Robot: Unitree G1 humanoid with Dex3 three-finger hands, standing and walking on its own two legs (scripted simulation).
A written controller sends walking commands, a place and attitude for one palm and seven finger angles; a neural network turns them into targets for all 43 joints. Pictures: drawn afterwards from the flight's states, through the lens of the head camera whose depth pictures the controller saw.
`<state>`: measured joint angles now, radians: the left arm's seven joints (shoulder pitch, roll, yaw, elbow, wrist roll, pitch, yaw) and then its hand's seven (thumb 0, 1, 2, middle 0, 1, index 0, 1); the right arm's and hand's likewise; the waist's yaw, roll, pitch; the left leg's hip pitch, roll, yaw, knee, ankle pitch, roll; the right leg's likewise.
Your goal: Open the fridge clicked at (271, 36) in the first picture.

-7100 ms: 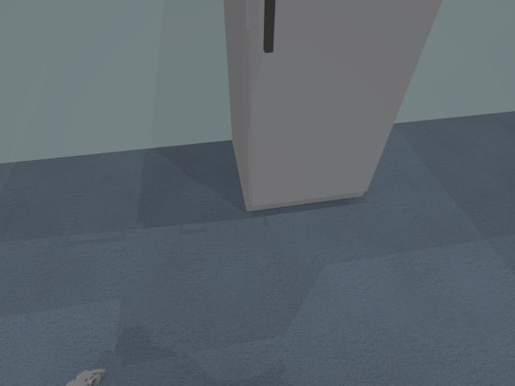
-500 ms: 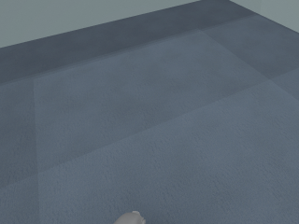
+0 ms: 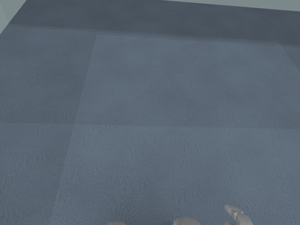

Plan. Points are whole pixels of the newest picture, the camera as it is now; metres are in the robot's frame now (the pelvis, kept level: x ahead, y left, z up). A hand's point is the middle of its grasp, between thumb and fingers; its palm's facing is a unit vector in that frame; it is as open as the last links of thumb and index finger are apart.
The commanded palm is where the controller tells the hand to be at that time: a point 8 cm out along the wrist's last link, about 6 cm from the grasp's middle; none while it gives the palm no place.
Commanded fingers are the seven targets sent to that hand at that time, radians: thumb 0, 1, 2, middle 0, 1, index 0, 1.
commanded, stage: turn to face it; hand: left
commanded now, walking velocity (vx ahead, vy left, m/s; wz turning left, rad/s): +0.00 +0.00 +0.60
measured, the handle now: out of the picture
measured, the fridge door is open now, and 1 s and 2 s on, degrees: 0 0 0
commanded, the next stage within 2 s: none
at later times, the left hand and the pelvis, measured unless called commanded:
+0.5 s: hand (89, 220) +0.13 +0.17 -0.12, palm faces +0.24 -0.92 -0.31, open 7.4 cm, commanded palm none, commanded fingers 0.00 0.90 0.90 -0.20 -0.30 -0.20 -0.30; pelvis +0.04 -0.05 +0.00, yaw +18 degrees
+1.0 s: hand out of the picture -0.12 +0.16 -0.19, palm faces +0.63 -0.74 -0.25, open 7.4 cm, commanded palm none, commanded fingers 0.00 0.90 0.90 -0.20 -0.30 -0.20 -0.30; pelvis +0.01 -0.02 -0.01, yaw +36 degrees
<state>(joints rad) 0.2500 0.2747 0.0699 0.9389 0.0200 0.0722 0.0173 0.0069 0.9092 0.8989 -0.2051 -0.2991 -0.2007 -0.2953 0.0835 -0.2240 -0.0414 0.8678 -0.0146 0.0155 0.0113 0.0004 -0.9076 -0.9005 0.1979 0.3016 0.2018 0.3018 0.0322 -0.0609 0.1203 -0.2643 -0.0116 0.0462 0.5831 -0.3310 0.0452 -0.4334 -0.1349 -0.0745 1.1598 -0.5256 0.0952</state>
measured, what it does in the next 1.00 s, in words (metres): steps on the spot, turning left: right foot, then left foot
